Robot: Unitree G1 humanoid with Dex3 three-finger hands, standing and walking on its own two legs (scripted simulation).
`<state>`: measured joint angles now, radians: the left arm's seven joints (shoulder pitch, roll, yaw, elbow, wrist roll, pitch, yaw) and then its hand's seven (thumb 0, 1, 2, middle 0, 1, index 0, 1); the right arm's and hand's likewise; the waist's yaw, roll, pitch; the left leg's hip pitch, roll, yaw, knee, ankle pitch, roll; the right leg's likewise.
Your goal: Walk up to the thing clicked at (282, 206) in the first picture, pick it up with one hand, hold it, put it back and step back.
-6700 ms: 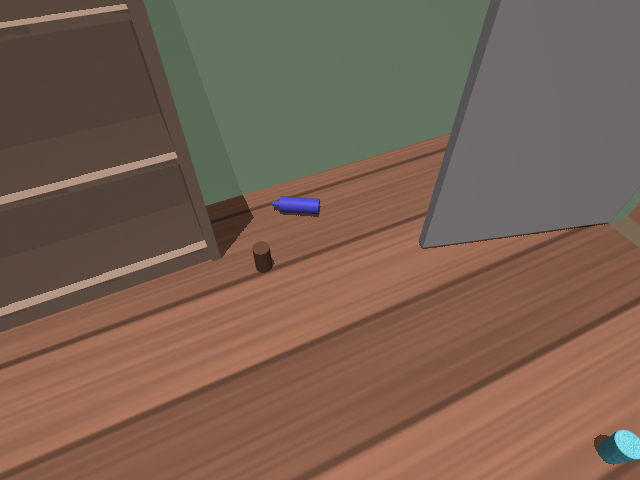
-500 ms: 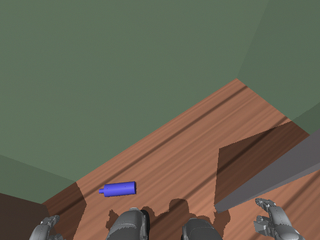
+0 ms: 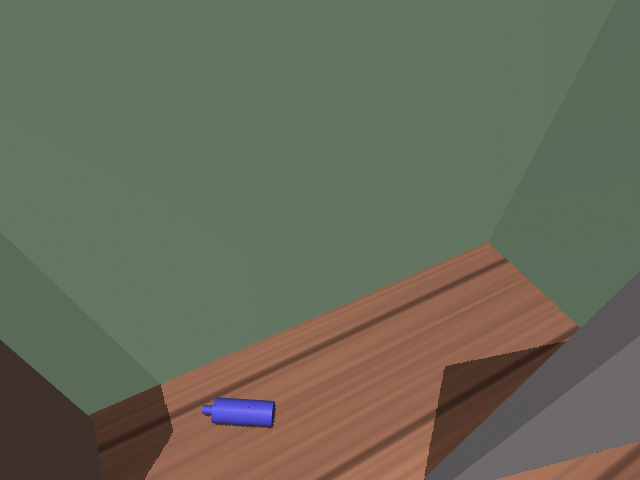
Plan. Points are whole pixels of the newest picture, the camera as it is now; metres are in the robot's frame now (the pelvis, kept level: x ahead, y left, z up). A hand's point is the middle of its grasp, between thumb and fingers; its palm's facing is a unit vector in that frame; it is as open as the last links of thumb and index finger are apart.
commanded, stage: walk up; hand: left
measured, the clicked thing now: (238, 411) +0.44 +0.23 -0.73
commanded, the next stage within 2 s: none
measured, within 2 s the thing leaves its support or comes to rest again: neither
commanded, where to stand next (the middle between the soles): +0.04 +0.02 m, yaw -4 degrees
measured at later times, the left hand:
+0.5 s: hand out of the picture +0.12 +0.28 -0.13, palm faces -0.04 -0.89 -0.46, open 7.4 cm
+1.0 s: hand out of the picture +0.12 +0.25 -0.16, palm faces -0.13 -0.93 -0.33, open 7.4 cm
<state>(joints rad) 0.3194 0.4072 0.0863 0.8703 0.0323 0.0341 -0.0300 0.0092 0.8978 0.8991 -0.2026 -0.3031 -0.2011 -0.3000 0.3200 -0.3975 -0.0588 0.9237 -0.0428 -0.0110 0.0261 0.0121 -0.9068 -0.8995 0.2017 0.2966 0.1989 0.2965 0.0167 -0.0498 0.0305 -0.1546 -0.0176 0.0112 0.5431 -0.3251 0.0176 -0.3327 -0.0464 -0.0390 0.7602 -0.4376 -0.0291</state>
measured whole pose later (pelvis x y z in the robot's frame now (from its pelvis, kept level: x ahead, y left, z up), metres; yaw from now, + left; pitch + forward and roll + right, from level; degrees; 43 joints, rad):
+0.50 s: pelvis +0.03 +0.01 -0.01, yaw -1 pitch -2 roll +0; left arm 0.19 0.37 0.03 0.89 0.02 -0.05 0.02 0.01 0.90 0.90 -0.20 -0.30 -0.20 -0.30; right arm 0.18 -0.39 -0.03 0.89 0.00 0.05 0.01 0.01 -0.91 -0.90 0.20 0.30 0.20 0.30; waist 0.02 0.08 0.14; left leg -0.33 0.01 -0.07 0.83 -0.51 0.02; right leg -0.38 -0.03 -0.02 0.62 -0.22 0.00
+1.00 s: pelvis +0.00 +0.02 -0.01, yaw -5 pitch -3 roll +0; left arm 0.14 0.35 0.02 0.96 0.02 0.00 -0.01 0.01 0.90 0.90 -0.20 -0.30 -0.20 -0.30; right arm 0.18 -0.42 -0.03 0.95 -0.01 -0.01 -0.02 0.01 -0.91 -0.90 0.20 0.30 0.20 0.30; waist -0.02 0.00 0.12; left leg -0.31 0.04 -0.01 0.69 -0.42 0.02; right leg -0.24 0.01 0.04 0.65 -0.37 0.00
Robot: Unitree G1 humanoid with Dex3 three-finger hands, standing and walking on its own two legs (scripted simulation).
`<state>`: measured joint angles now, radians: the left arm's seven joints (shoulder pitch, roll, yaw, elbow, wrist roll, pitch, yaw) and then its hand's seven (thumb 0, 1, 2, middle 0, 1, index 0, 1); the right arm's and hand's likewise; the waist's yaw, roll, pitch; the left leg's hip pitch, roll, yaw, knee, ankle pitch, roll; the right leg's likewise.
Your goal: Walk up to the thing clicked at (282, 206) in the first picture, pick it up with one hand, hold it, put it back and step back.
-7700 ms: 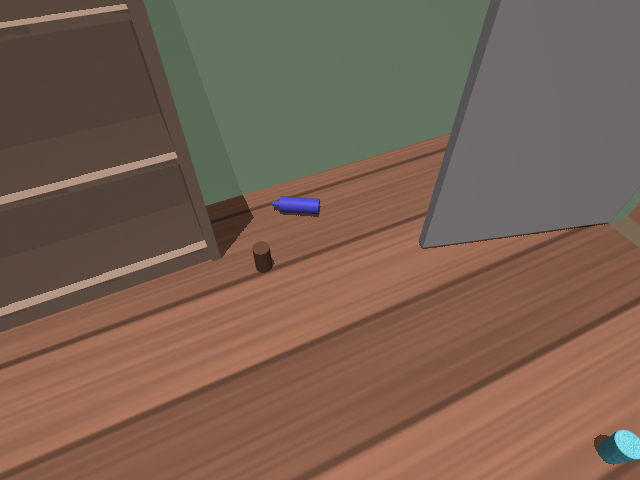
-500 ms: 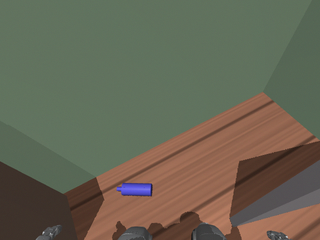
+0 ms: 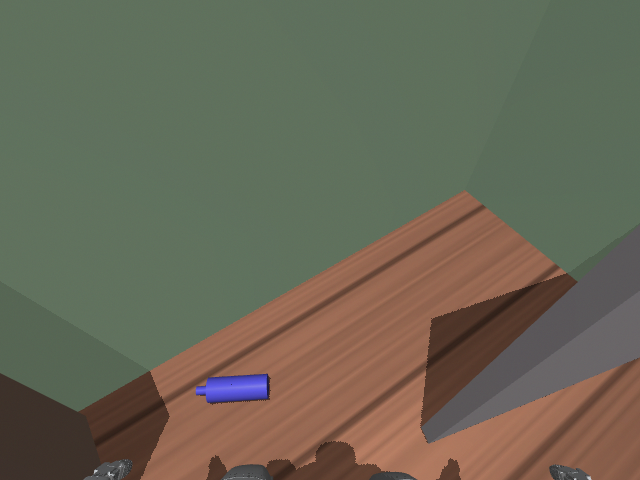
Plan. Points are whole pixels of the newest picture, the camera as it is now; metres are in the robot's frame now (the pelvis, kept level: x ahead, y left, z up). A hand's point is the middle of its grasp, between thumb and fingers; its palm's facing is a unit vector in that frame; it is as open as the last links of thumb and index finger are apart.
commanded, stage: walk up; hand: left
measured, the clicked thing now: (232, 388) +0.42 +0.25 -0.72
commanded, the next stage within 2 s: none
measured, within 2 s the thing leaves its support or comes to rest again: neither
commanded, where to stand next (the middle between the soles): +0.04 +0.01 m, yaw +1 degrees
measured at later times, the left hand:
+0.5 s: hand out of the picture +0.09 +0.27 -0.13, palm faces -0.01 -0.94 -0.33, open 7.4 cm
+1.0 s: hand out of the picture -0.02 +0.22 -0.13, palm faces +0.00 -0.92 -0.39, open 7.4 cm
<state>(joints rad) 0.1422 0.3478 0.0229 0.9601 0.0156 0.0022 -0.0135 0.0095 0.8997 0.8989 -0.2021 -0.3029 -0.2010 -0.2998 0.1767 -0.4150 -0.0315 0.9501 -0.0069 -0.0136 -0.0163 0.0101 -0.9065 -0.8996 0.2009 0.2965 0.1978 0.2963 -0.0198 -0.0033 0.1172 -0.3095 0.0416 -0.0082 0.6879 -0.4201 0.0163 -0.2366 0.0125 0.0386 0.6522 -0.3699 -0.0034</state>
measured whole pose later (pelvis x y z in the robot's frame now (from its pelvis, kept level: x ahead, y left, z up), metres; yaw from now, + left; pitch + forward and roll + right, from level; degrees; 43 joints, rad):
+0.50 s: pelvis +0.00 +0.01 +0.02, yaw -1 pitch -3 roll +0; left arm 0.09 0.36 0.02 1.11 -0.01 0.00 -0.02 0.01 0.90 0.90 -0.20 -0.30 -0.20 -0.30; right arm 0.10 -0.35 0.00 1.10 -0.01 -0.03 0.01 0.01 -0.91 -0.90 0.20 0.30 0.20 0.30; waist 0.00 0.00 0.06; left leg -0.18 0.03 0.02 0.42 -0.18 -0.02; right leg -0.12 -0.01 0.06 0.41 -0.24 0.02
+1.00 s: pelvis -0.06 -0.03 +0.02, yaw -1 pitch -2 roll +0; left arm 0.23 0.30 0.05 1.04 0.03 -0.03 0.00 0.01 0.90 0.90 -0.20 -0.30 -0.20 -0.30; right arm 0.13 -0.40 -0.04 1.00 -0.03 0.05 0.03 0.01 -0.91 -0.90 0.20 0.30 0.20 0.30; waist 0.02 0.08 0.10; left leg -0.37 -0.02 -0.12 0.82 -0.41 0.01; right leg -0.16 0.01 -0.03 0.49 -0.29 -0.03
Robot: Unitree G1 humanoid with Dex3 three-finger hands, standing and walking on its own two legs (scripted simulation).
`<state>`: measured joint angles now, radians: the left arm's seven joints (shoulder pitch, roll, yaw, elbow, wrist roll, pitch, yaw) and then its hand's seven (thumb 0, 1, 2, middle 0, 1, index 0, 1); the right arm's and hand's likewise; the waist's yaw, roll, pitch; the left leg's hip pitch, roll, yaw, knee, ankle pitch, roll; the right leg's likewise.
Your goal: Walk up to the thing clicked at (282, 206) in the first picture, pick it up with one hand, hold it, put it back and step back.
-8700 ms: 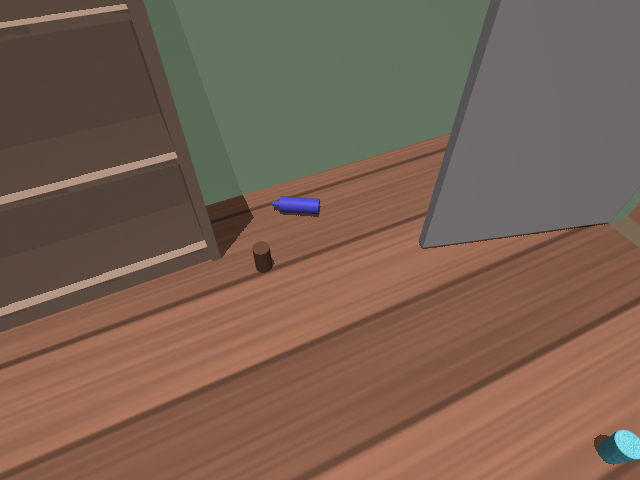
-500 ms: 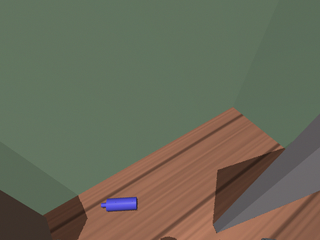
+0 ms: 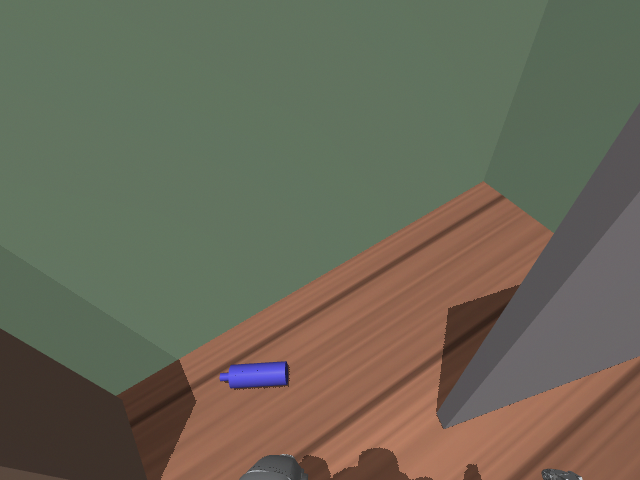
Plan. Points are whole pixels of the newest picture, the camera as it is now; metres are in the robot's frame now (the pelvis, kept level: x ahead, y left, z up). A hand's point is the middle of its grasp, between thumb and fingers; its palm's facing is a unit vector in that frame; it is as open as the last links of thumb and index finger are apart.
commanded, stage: walk up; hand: left
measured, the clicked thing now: (253, 375) +0.47 +0.29 -0.74
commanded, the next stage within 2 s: stand in 1.58 s
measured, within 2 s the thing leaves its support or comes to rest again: neither
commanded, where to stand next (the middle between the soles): +0.09 +0.04 m, yaw +2 degrees
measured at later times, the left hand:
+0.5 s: hand out of the picture +0.07 +0.34 -0.18, palm faces +0.06 -0.94 -0.32, open 7.4 cm
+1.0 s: hand out of the picture +0.06 +0.30 -0.14, palm faces -0.01 -0.91 -0.42, open 7.4 cm
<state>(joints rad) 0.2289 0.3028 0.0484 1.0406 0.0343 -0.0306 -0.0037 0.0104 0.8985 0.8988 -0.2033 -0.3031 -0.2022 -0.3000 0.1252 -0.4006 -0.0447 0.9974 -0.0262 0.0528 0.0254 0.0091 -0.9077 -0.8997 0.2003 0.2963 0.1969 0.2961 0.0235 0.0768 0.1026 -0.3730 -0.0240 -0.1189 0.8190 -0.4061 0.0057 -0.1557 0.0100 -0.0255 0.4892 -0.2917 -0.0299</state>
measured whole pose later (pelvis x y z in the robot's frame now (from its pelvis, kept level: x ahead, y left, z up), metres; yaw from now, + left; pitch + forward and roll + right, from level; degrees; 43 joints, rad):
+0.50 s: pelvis +0.03 +0.07 -0.01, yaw +3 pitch -3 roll -1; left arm 0.23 0.42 0.06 0.92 0.00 0.06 -0.01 0.01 0.90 0.90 -0.20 -0.30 -0.20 -0.30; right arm 0.14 -0.34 -0.03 0.90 -0.01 -0.04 -0.01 0.01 -0.90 -0.90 0.20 0.30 0.20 0.30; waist 0.03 -0.08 0.15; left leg -0.30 0.03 0.03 0.57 -0.21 0.02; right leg -0.38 0.03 0.14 1.09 -0.50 -0.02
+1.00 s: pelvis -0.01 +0.03 -0.01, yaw +0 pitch -2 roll +1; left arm 0.24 0.36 0.06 0.87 0.04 -0.02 -0.02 0.01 0.90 0.90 -0.20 -0.30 -0.20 -0.30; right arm 0.23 -0.41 -0.05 0.93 -0.02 0.03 0.03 0.01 -0.91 -0.90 0.20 0.30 0.20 0.30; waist 0.02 0.05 0.09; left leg -0.37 -0.02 -0.02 0.95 -0.50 0.01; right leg -0.30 -0.01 0.01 0.65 -0.33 -0.04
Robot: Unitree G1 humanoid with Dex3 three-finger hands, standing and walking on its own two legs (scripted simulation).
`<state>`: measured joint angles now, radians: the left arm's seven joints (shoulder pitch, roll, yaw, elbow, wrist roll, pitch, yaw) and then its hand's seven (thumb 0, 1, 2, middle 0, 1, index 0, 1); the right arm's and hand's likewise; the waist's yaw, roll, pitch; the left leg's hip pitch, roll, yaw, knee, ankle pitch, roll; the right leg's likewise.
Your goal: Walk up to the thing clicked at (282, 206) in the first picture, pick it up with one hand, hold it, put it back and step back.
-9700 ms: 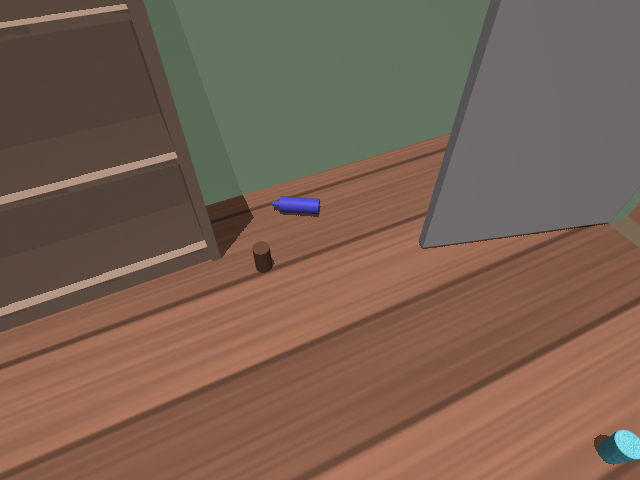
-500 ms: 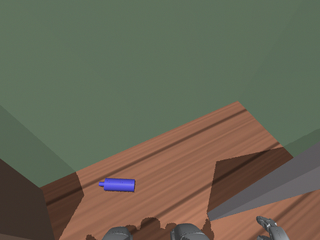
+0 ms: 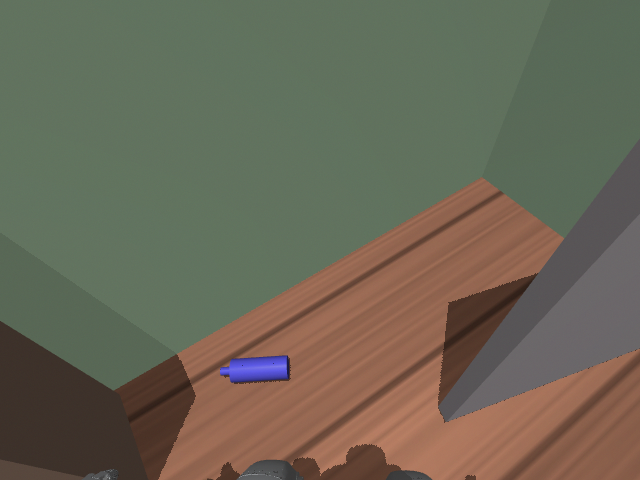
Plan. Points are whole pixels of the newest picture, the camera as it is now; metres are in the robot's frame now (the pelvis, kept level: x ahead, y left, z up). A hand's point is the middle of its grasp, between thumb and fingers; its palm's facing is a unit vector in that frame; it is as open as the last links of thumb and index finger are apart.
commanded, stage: walk up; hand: left
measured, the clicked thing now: (254, 369) +0.48 +0.26 -0.72
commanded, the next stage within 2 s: stand in 0.58 s
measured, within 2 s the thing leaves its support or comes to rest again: neither
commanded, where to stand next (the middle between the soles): +0.10 +0.01 m, yaw +2 degrees
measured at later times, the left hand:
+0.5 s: hand out of the picture +0.11 +0.30 -0.15, palm faces -0.01 -0.93 -0.36, open 7.4 cm
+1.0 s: hand (135, 469) +0.14 +0.28 -0.13, palm faces +0.02 -0.94 -0.33, open 7.4 cm
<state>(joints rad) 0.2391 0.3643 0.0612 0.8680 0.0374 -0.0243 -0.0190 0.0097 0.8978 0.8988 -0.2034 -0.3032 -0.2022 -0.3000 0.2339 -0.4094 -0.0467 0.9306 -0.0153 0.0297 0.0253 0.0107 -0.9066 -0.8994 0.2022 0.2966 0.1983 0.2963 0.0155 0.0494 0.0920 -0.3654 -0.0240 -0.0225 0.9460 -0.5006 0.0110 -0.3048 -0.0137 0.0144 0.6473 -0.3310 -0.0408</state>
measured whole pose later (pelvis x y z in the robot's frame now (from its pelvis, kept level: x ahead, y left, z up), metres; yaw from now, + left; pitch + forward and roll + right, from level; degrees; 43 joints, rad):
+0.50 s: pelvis +0.04 +0.03 +0.01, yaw +0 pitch -4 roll +1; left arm 0.20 0.42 0.05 0.91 -0.03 0.03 0.00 0.01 0.90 0.90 -0.20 -0.30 -0.20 -0.30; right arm 0.28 -0.39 -0.05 0.86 -0.02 0.00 -0.01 0.01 -0.90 -0.90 0.20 0.30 0.20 0.30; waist -0.01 -0.06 0.18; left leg -0.16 0.01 0.04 0.55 -0.33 0.01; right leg -0.47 -0.03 0.06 0.77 -0.27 0.01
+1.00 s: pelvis +0.03 +0.03 +0.01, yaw +1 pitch -4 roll +1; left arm 0.09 0.35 0.01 1.03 0.00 -0.01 -0.01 0.01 0.90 0.90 -0.20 -0.30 -0.20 -0.30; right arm 0.18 -0.35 -0.02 1.03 -0.02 0.00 0.01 0.01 -0.91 -0.90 0.20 0.30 0.20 0.30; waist 0.00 -0.02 0.05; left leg -0.12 0.00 -0.04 0.45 -0.26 -0.02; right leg -0.28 -0.02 0.00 0.46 -0.18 0.00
